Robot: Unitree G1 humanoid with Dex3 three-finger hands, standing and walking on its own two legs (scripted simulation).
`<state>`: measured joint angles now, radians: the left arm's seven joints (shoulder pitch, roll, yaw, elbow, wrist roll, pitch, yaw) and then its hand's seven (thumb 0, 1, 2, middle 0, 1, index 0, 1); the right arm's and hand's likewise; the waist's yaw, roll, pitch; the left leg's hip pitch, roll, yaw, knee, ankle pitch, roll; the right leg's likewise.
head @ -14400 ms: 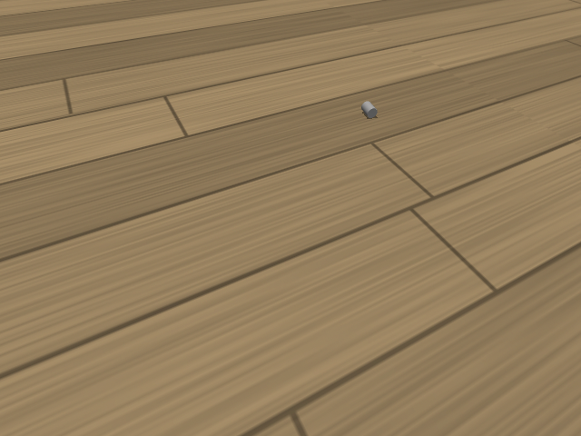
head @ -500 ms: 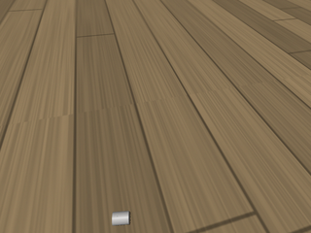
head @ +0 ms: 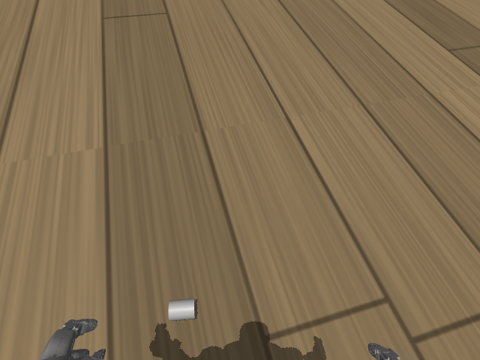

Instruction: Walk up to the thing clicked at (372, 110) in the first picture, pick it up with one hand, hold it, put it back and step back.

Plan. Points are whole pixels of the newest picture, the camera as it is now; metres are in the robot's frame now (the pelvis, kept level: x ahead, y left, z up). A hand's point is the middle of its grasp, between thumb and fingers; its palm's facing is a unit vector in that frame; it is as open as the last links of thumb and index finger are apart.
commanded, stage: rise first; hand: left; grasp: from above
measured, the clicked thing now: (182, 309) +0.38 +0.19 -0.73
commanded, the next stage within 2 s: none
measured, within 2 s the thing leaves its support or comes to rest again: neither
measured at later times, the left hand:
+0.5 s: hand out of the picture +0.14 +0.26 -0.22, palm faces -0.20 -0.85 -0.48, open 14.0 cm
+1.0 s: hand (125, 354) +0.19 +0.26 -0.38, palm faces -0.43 -0.52 -0.73, open 13.9 cm
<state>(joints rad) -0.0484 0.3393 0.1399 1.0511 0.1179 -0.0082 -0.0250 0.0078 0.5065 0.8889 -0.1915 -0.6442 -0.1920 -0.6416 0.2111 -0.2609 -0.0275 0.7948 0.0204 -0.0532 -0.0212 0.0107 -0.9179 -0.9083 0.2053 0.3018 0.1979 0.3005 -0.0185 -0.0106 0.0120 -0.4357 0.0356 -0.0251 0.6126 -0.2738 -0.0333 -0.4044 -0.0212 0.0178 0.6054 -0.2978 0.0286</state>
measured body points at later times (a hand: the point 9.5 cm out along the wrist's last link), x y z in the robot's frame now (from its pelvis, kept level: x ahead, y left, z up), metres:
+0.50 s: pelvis +0.00 +0.01 -0.08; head +0.10 +0.03 +0.36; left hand +0.15 +0.30 -0.19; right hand +0.18 -0.24 -0.17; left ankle +0.02 +0.14 -0.73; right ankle +0.00 -0.14 -0.73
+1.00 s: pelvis -0.04 +0.01 -0.23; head +0.13 +0.02 +0.19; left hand +0.21 +0.29 -0.34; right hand +0.17 -0.26 -0.33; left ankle +0.02 +0.14 -0.73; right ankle +0.00 -0.14 -0.73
